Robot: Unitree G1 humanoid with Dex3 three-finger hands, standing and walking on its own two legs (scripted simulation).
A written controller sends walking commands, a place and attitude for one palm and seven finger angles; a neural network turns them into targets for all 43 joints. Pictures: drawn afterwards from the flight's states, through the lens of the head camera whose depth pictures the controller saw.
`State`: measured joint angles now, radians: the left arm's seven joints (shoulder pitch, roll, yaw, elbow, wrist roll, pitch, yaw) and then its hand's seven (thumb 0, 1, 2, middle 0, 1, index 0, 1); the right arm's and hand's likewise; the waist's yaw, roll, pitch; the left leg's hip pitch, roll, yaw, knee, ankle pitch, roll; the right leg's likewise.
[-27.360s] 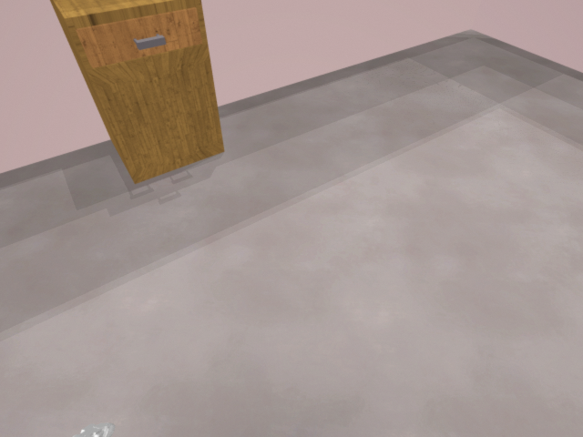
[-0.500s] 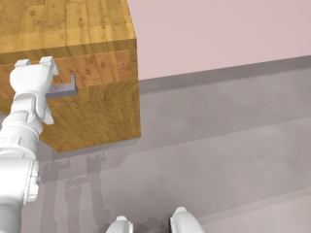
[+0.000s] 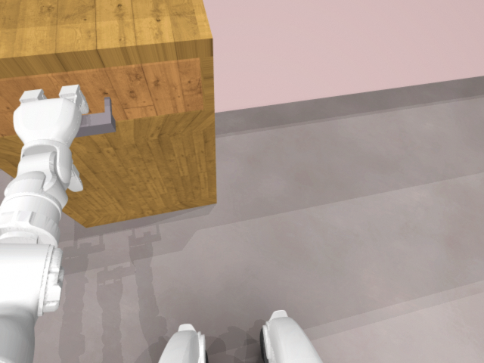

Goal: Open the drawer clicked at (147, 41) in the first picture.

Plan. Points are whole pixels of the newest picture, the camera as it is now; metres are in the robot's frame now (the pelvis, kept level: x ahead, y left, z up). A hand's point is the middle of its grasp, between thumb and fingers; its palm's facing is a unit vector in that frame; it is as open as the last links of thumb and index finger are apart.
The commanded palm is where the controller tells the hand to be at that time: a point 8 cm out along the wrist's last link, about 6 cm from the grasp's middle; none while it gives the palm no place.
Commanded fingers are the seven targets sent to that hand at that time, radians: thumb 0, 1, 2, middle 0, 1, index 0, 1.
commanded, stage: lower the fingers behind the handle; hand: left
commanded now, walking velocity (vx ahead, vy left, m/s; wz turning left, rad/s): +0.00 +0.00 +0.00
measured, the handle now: (82, 115) +0.56 +0.26 -0.02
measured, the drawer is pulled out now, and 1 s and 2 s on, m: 0.00 0.00 0.00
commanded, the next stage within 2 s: lift the fingers back up to retry in 0.98 s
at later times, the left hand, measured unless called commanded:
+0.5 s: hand (69, 141) +0.50 +0.27 -0.01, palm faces -0.06 +0.04 -1.00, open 13.8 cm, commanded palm +0.49 +0.26 +0.01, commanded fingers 0.00 -0.50 0.30 -0.30 -1.20 -0.30 -1.20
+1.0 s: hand (70, 140) +0.50 +0.27 -0.01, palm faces -0.06 +0.06 -1.00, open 13.8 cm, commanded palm +0.49 +0.25 +0.01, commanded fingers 0.00 -0.50 0.30 -0.30 -1.20 -0.30 -1.20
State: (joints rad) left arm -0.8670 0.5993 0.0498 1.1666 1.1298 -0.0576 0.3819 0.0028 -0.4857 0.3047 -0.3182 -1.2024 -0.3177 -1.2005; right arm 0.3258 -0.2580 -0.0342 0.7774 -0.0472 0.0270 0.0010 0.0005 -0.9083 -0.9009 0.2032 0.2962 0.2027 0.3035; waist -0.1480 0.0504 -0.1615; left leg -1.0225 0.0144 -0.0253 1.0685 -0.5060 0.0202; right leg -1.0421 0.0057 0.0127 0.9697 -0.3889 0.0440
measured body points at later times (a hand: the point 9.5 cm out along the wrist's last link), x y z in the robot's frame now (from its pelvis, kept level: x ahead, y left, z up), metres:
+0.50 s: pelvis -0.02 -0.01 -0.02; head +0.14 +0.00 +0.40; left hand +0.50 +0.27 +0.04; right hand -0.01 -0.28 -0.15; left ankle -0.01 +0.10 -0.66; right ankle +0.03 -0.15 -0.66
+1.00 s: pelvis -0.04 -0.01 -0.04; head +0.13 +0.00 +0.37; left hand +0.50 +0.27 +0.04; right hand -0.03 -0.28 -0.16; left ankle -0.01 +0.10 -0.66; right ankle +0.03 -0.15 -0.66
